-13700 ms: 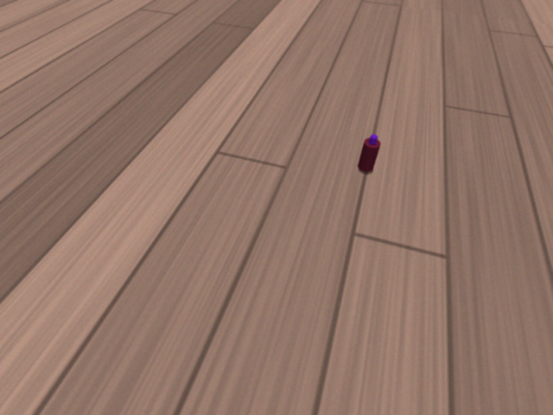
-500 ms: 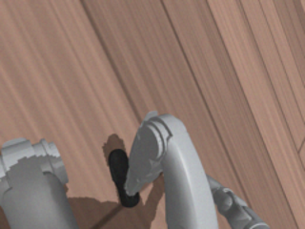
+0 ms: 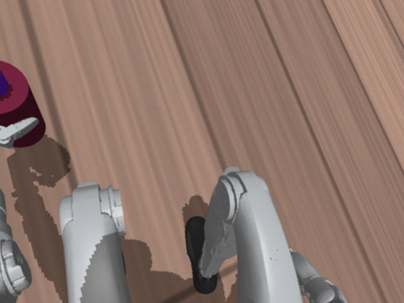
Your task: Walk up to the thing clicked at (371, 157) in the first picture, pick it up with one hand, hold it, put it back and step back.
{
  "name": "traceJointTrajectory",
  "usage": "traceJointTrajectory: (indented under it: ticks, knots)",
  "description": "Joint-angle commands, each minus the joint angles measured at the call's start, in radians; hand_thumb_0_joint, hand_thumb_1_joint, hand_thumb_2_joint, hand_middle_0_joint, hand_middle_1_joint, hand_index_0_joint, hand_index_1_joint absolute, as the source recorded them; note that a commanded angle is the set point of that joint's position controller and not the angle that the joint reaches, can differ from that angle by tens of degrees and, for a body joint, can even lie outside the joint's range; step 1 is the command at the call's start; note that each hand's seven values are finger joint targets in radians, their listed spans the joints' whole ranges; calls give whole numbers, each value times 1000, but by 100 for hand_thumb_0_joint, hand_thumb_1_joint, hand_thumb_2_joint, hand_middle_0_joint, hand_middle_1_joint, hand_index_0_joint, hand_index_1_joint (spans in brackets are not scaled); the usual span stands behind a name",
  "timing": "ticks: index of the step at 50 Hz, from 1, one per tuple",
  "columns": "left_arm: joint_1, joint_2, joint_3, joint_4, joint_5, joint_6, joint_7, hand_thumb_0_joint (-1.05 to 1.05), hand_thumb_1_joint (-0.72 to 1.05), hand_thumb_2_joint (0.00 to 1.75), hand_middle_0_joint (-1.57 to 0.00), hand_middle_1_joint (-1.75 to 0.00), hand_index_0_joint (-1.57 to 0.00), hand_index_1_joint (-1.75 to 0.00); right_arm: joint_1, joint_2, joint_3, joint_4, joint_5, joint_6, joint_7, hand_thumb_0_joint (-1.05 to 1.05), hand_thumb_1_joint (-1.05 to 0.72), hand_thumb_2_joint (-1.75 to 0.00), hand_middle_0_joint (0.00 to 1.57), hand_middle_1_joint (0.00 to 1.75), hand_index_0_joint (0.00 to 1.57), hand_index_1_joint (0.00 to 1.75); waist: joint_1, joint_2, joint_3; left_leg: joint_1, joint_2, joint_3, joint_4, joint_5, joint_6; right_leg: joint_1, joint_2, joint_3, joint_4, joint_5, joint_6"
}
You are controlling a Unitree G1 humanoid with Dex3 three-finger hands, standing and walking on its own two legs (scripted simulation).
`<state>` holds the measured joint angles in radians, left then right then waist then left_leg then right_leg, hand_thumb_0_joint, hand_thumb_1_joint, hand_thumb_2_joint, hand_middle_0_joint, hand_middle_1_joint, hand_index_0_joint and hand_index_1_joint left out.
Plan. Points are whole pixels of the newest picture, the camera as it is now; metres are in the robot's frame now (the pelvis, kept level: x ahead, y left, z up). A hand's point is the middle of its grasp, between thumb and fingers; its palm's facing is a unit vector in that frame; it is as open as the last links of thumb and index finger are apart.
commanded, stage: settle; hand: left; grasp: from the side
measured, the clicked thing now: (4, 104) +0.45 +0.31 -0.07
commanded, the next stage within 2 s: lift in 1.08 s
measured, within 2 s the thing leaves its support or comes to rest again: neither
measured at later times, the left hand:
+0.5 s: hand out of the picture +0.46 +0.31 +0.01, palm faces +0.32 -0.95 -0.02, open 11.6 cm
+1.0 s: hand out of the picture +0.45 +0.30 +0.04, palm faces +0.32 -0.95 -0.03, open 11.7 cm
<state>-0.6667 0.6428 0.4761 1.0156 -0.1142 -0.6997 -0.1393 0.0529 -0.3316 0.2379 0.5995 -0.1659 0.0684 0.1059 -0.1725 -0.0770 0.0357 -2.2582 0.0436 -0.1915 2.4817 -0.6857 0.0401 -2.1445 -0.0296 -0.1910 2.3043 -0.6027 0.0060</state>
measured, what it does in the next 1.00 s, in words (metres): rises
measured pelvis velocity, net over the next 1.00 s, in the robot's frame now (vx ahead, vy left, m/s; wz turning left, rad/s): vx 0.01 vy -0.01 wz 0.10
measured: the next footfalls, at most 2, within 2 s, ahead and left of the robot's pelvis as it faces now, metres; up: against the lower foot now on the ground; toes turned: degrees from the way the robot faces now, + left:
none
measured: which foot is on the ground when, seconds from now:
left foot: down 0.00-1.00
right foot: down 0.00-1.00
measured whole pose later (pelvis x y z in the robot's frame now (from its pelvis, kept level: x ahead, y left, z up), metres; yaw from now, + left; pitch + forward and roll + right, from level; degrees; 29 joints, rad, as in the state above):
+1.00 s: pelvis +0.01 -0.01 +0.05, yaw +6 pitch +32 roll -6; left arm -0.72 0.48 0.48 0.98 -0.10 -0.59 -0.18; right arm 0.14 -0.28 0.07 0.67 -0.08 0.03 0.05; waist -0.13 -0.01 -0.12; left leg -2.15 0.04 -0.08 2.27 -0.69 0.02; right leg -2.11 -0.05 -0.10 2.18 -0.64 -0.01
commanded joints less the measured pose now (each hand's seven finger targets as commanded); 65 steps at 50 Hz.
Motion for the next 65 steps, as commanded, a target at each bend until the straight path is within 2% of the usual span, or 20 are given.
traceJointTrajectory:
  ticks: [1, 4, 5, 8, 13, 15, 20, 23, 27, 32, 35, 37, 41, 47, 53, 55, 59, 62, 63, 65]
  knots:
    - [-304, 218, 35, -258, -19, -43, -10, 0, 11, 128, -127, -141, -127, -143, 125, -269, -140, -15, 26, -7, -23, 0, -89, -90, 20, 30, 20, 30, -17, 383, -646, 438, -9, 43, -371, 47, -31, 255, 57, -2, -180, 83, -44]
    - [-274, 158, 7, -215, -34, -23, -37, 0, 10, 127, -126, -140, -126, -142, 143, -243, -147, 1, 37, -10, -29, 0, -89, -90, 20, 30, 20, 30, -25, 337, -652, 412, -15, 68, -360, 68, -23, 292, 57, 15, -205, 89, -42]
    - [-314, 189, 28, -267, -44, -25, -45, 0, 10, 126, -125, -138, -125, -140, 149, -247, -155, 10, 42, -12, -33, 0, -89, -90, 20, 30, 20, 30, -13, 334, -673, 420, -16, 78, -355, 86, -20, 299, 55, 24, -212, 106, -42]
    - [-284, 154, 14, -208, -49, 0, -73, 0, 3, 125, -125, -138, -125, -140, 144, -237, -165, -1, 54, -17, -38, 0, -89, -90, 20, 30, 20, 30, -12, 307, -683, 413, -18, 89, -372, 81, -16, 323, 49, 36, -235, 92, -39]
    - [-338, 209, 70, -295, -59, 10, -86, 0, 2, 124, -125, -138, -125, -140, 170, -225, -188, 6, 68, -26, -49, 0, -90, -90, 20, 30, 20, 30, 27, 296, -799, 448, -21, 108, -381, 123, -16, 383, 43, 58, -246, 115, -39]
    - [-298, 150, 43, -244, -56, 28, -95, 0, 4, 123, -125, -137, -125, -139, 176, -216, -192, 4, 71, -28, -52, 0, -90, -90, 20, 30, 20, 30, 21, 290, -793, 456, -21, 110, -387, 151, -18, 387, 42, 62, -248, 137, -40]
    - [-343, 163, 76, -291, -49, 35, -77, 0, 5, 122, -125, -135, -125, -137, 190, -208, -208, 5, 81, -30, -59, 0, -90, -90, 20, 30, 20, 30, 35, 313, -783, 491, -23, 107, -426, 164, -24, 357, 37, 64, -258, 134, -47]
    - [-294, 108, 54, -260, -42, 45, -80, 0, 5, 123, -125, -136, -125, -138, 196, -202, -217, 6, 82, -31, -61, 0, -89, -90, 20, 30, 20, 30, 34, 307, -788, 521, -24, 109, -439, 201, -26, 357, 33, 66, -262, 159, -49]
    - [-338, 111, 50, -282, -33, 54, -78, 0, 0, 122, -125, -135, -125, -137, 206, -196, -232, 13, 81, -37, -65, 0, -90, -90, 20, 30, 20, 30, 26, 283, -797, 512, -24, 123, -428, 213, -17, 386, 33, 80, -284, 179, -43]
    - [-301, 94, 55, -221, -25, 63, -71, 0, 1, 122, -124, -134, -123, -136, 198, -192, -234, 10, 85, -41, -66, 0, -89, -90, 20, 30, 20, 30, 31, 265, -750, 512, -24, 115, -470, 141, -18, 349, 31, 76, -304, 103, -45]
    - [-352, 106, 44, -274, -16, 50, -62, 0, 1, 124, -126, -136, -125, -138, 188, -186, -238, 3, 86, -43, -67, 0, -89, -90, 20, 30, 20, 30, 37, 284, -752, 513, -26, 110, -503, 55, -18, 336, 30, 80, -316, 36, -47]
    - [-389, 106, 37, -322, -17, 43, -59, 0, 3, 124, -127, -136, -127, -139, 188, -187, -246, -3, 86, -47, -67, 0, -89, -90, 20, 30, 20, 30, 43, 286, -791, 527, -28, 116, -506, 59, -17, 359, 31, 82, -320, 42, -47]
    - [-371, 85, 29, -258, -17, 43, -60, 0, 2, 128, -129, -139, -128, -142, 201, -178, -240, 22, 88, -54, -69, 0, -90, -90, 20, 30, 20, 30, 27, 266, -763, 518, -28, 121, -502, 74, -15, 354, 31, 88, -329, 55, -45]
    - [-380, 70, 27, -252, -2, 44, -34, 0, 4, 130, -127, -139, -127, -142, 211, -173, -250, 23, 85, -55, -69, 0, -89, -90, 20, 30, 20, 30, 39, 270, -779, 541, -32, 135, -512, 101, -17, 371, 29, 96, -343, 75, -48]
    - [-348, 52, 24, -181, 9, 41, -32, 0, 3, 130, -127, -139, -127, -142, 224, -165, -247, 35, 86, -58, -66, 0, -90, -90, 20, 30, 20, 30, 26, 238, -739, 521, -34, 133, -522, 97, -14, 377, 28, 94, -356, 71, -45]
    - [-393, 75, 33, -250, 2, 33, -33, 0, 2, 128, -126, -137, -125, -139, 216, -172, -252, 27, 87, -60, -64, 0, -90, -90, 20, 30, 20, 30, 42, 268, -778, 553, -34, 133, -529, 108, -16, 371, 26, 97, -347, 79, -48]
    - [-398, 58, 21, -229, 6, 31, -33, 0, 4, 129, -125, -137, -124, -139, 219, -173, -252, 35, 87, -59, -64, 0, -89, -90, 20, 30, 20, 30, 33, 279, -786, 587, -31, 119, -544, 108, -21, 348, 24, 94, -340, 81, -50]
    - [-401, 87, 50, -265, 0, 25, -29, 0, -2, 120, -131, -144, -134, -143, 224, -168, -256, 32, 88, -57, -65, 0, -94, -91, 20, 30, 20, 30, 54, 278, -833, 588, -35, 132, -547, 110, -20, 398, 24, 101, -350, 79, -48]
    - [-386, 53, 28, -248, -3, 28, -36, 0, -1, 121, -132, -145, -135, -144, 227, -165, -255, 36, 89, -58, -64, 0, -94, -91, 20, 30, 20, 30, 47, 278, -833, 599, -36, 132, -550, 123, -21, 400, 23, 101, -350, 90, -49]
    - [-398, 68, 35, -284, -12, 26, -47, 0, 2, 121, -132, -144, -134, -143, 229, -166, -261, 35, 94, -61, -67, 0, -94, -91, 20, 30, 20, 30, 52, 272, -863, 599, -39, 144, -547, 138, -18, 423, 24, 108, -361, 101, -48]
